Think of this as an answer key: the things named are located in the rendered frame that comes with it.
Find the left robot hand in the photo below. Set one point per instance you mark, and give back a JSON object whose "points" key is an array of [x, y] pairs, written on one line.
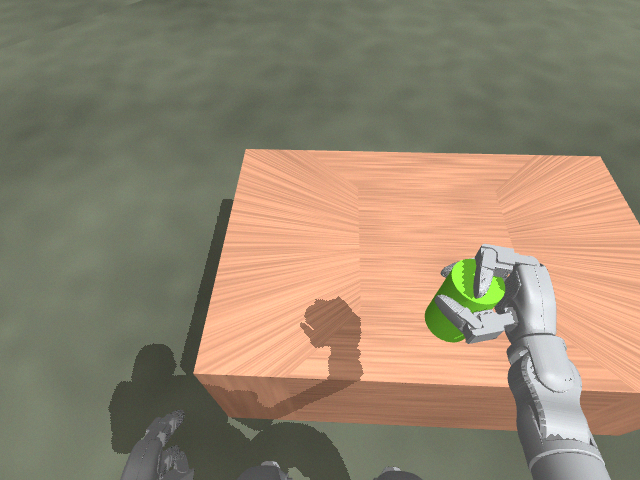
{"points": [[148, 461]]}

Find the right robot arm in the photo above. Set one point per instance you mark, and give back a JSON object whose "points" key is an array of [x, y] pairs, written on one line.
{"points": [[552, 428]]}

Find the right robot hand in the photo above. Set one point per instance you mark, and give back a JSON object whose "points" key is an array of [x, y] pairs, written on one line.
{"points": [[528, 305]]}

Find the can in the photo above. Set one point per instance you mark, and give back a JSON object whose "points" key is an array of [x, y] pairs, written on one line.
{"points": [[459, 286]]}

